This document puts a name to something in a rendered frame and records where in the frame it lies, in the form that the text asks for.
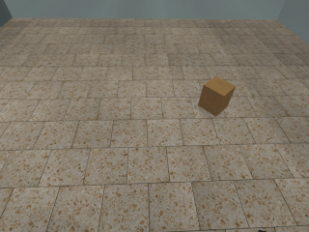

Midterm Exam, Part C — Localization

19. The carton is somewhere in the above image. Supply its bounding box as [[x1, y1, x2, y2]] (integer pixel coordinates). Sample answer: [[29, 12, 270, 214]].
[[198, 76, 236, 117]]

